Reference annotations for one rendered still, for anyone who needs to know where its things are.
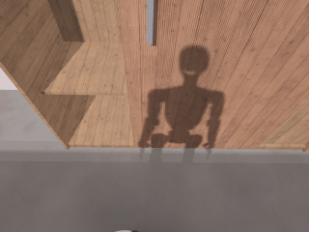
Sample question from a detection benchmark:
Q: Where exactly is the wardrobe door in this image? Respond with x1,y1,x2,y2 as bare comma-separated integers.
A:
117,0,309,149
262,101,309,144

